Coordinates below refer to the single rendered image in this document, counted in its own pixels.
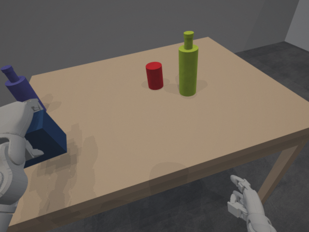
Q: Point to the left robot hand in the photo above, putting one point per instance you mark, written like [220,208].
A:
[15,118]

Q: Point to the left robot forearm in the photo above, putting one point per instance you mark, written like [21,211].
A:
[13,180]

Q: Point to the right robot hand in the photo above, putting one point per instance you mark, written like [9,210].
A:
[248,202]

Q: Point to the sponge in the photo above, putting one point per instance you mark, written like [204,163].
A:
[45,135]

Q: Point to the table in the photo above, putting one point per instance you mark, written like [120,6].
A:
[126,142]

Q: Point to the right robot forearm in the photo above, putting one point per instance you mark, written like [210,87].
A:
[259,223]

